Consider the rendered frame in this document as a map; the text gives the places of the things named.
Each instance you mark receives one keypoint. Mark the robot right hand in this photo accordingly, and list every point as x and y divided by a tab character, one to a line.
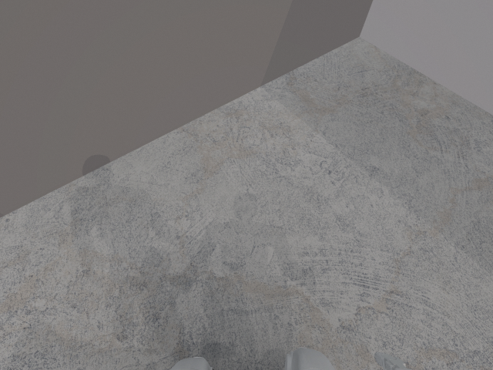
389	362

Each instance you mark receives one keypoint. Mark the right robot thigh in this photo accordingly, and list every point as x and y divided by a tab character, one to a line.
307	359

